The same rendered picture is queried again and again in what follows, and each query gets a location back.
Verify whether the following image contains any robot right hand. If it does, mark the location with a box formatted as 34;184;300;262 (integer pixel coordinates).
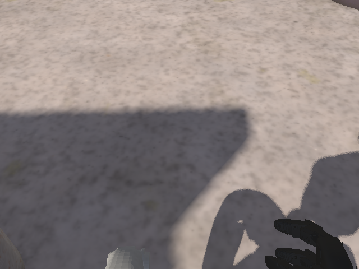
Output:
265;219;357;269

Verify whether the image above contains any left robot thigh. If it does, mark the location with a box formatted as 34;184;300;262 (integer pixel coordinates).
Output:
105;246;150;269

